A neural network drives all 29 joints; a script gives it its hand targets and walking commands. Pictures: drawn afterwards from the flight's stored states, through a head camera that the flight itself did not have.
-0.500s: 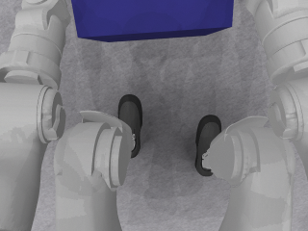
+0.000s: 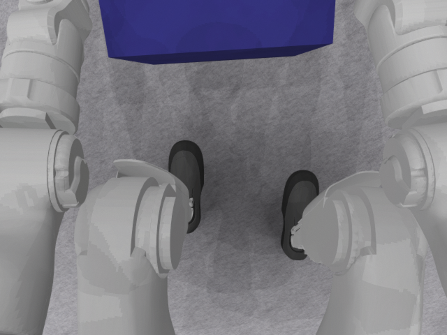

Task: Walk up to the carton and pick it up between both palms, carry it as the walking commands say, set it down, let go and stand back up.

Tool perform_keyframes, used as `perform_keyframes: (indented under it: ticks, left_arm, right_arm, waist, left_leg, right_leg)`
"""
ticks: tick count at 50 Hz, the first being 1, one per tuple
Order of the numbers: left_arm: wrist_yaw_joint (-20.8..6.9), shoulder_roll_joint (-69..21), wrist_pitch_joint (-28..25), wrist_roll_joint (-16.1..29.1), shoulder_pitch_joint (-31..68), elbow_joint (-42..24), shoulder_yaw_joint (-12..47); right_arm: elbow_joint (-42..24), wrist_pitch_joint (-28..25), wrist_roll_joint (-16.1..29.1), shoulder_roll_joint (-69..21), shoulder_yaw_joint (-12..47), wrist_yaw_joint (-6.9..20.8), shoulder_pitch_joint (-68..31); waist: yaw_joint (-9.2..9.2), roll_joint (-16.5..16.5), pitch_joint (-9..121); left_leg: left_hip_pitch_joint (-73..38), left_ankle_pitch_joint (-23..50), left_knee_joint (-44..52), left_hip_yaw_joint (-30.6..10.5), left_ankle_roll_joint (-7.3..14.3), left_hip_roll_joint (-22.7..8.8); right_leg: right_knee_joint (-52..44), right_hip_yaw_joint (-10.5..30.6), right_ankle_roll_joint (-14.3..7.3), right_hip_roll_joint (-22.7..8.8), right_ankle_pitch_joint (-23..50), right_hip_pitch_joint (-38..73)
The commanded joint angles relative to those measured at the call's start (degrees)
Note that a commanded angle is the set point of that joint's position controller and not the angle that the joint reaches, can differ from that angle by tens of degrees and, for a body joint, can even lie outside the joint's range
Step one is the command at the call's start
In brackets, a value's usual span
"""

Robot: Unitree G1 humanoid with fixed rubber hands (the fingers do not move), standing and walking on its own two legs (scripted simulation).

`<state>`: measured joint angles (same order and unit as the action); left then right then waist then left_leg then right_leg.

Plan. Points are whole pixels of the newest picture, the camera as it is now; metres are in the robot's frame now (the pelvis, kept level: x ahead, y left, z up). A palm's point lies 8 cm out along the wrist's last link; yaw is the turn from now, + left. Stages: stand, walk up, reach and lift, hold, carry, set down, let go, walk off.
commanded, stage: reach and lift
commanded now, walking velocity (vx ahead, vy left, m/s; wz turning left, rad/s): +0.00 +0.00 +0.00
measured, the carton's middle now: out of the picture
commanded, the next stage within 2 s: none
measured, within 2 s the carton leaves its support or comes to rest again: leaves its support in 0.16 s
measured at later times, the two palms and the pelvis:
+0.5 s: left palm out of the picture +0.53 +0.26 -0.12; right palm out of the picture +0.58 -0.08 -0.10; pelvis -0.01 +0.00 +0.03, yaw +0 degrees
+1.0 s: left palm out of the picture +0.51 +0.26 -0.07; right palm out of the picture +0.57 -0.08 -0.05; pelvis -0.02 +0.00 +0.06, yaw +1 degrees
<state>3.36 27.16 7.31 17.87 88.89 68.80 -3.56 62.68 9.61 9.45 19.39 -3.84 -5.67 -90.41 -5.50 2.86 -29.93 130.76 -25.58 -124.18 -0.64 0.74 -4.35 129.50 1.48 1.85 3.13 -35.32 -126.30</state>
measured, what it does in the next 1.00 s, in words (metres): rises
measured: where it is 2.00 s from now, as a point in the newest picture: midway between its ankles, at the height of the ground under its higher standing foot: (242, 215)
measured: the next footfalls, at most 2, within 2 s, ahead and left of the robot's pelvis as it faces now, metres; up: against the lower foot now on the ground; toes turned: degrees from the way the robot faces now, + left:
none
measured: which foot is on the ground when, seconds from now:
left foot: down 0.00-1.00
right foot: down 0.00-1.00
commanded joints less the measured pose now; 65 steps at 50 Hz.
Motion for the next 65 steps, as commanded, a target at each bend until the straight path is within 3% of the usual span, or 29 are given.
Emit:
perform_keyframes:
  ticks: [1,4,9,14,19,23,27,33,37,40,49,54,59,65]
  left_arm:
    - [-13.85,-51.51,-1.24,4.34,38.16,-24.72,11.69]
    - [-12.96,-52.51,-0.98,5.00,39.34,-28.10,12.73]
    - [-11.46,-53.54,-0.58,5.54,43.17,-34.97,14.36]
    - [-10.89,-54.06,0.40,3.96,44.95,-36.26,13.89]
    - [-11.82,-57.67,2.26,2.14,43.64,-32.60,12.43]
    - [-12.96,-59.46,3.60,1.57,43.44,-32.67,11.34]
    - [-14.05,-62.04,4.93,0.05,39.15,-31.55,10.17]
    - [-13.95,-62.33,5.76,0.47,41.87,-39.75,12.40]
    - [-13.46,-63.30,6.45,0.36,42.92,-45.08,14.50]
    - [-13.14,-63.53,7.29,-0.06,43.16,-46.56,15.08]
    - [-14.80,-67.04,9.25,-3.71,39.59,-42.23,12.20]
    - [-15.83,-67.94,10.49,-5.14,38.14,-41.39,11.15]
    - [-16.13,-68.62,11.27,-4.36,40.16,-46.06,13.39]
    - [-15.86,-70.64,12.44,-3.15,40.32,-48.23,16.11]
  right_arm:
    - [-18.11,-1.42,5.29,-52.07,16.84,14.27,-34.07]
    - [-23.26,-1.52,6.71,-52.48,18.08,13.86,-36.81]
    - [-27.48,-0.99,7.82,-51.90,17.95,13.42,-40.15]
    - [-23.73,0.33,6.74,-52.71,15.41,14.19,-38.57]
    - [-19.14,2.03,4.18,-54.14,11.28,15.93,-36.79]
    - [-18.69,3.52,2.46,-56.29,9.84,16.99,-36.18]
    - [-21.21,4.31,1.61,-57.15,10.28,17.76,-36.23]
    - [-27.64,5.17,2.17,-58.47,14.01,17.59,-38.27]
    - [-30.88,5.67,3.25,-59.52,16.21,17.24,-38.77]
    - [-31.53,6.53,3.57,-59.88,16.57,16.89,-38.55]
    - [-25.19,8.51,-0.08,-64.15,12.61,17.88,-33.36]
    - [-26.24,9.59,-0.94,-65.71,12.76,18.49,-33.48]
    - [-30.37,10.51,0.03,-66.83,15.28,18.66,-34.58]
    - [-32.58,11.33,0.52,-66.64,16.84,18.98,-35.07]
  waist:
    - [-4.01,2.45,90.92]
    - [-4.71,1.15,99.98]
    - [-3.88,-0.84,109.39]
    - [-3.80,-3.13,107.08]
    - [-1.63,-4.96,102.70]
    - [-0.82,-3.78,104.86]
    - [-1.82,-3.44,106.97]
    - [-2.38,-0.95,121.30]
    - [-3.05,-1.72,130.90]
    - [-2.80,-2.13,132.47]
    - [-2.51,-2.86,127.18]
    - [-3.27,-1.33,128.80]
    - [-3.51,-1.37,136.99]
    - [-1.90,-2.59,140.01]
  left_leg:
    - [-48.15,23.66,5.20,4.10,-0.21,6.62]
    - [-52.68,27.36,5.00,4.53,-0.44,7.18]
    - [-59.86,28.36,5.79,4.83,-0.87,7.84]
    - [-60.26,22.96,7.80,5.61,-1.41,7.98]
    - [-59.03,16.35,10.40,5.54,-1.73,8.19]
    - [-58.92,15.04,11.43,5.57,-1.45,8.49]
    - [-58.66,17.34,11.92,5.77,-1.31,8.68]
    - [-65.50,25.14,11.57,5.39,-1.38,8.77]
    - [-70.75,28.61,11.99,5.33,-1.73,8.98]
    - [-71.69,27.52,13.03,5.44,-1.84,9.02]
    - [-66.03,18.56,17.81,6.45,-2.20,9.18]
    - [-65.14,16.60,20.25,6.54,-1.64,9.60]
    - [-69.65,18.87,21.69,6.39,-1.50,10.13]
    - [-74.71,17.50,23.67,5.24,-1.82,10.62]
  right_leg:
    - [-10.84,-5.00,-2.24,3.78,18.60,29.82]
    - [-10.92,-5.22,-2.14,4.09,21.31,32.05]
    - [-11.67,-5.84,-2.48,4.65,20.90,32.93]
    - [-13.46,-5.93,-3.06,4.63,15.68,30.18]
    - [-15.46,-6.91,-3.43,4.60,9.95,26.00]
    - [-16.72,-7.11,-3.49,4.56,9.71,27.47]
    - [-17.20,-7.01,-3.30,4.86,11.35,28.77]
    - [-17.26,-6.85,-3.12,5.46,17.22,34.96]
    - [-17.70,-6.77,-3.15,6.04,19.14,37.94]
    - [-18.68,-6.91,-2.88,6.29,18.45,38.58]
    - [-23.69,-6.28,-3.16,6.34,12.97,37.63]
    - [-25.92,-5.99,-2.68,6.58,12.27,39.49]
    - [-27.35,-5.57,-2.56,6.77,14.99,43.92]
    - [-29.11,-5.88,-2.94,7.06,13.45,43.95]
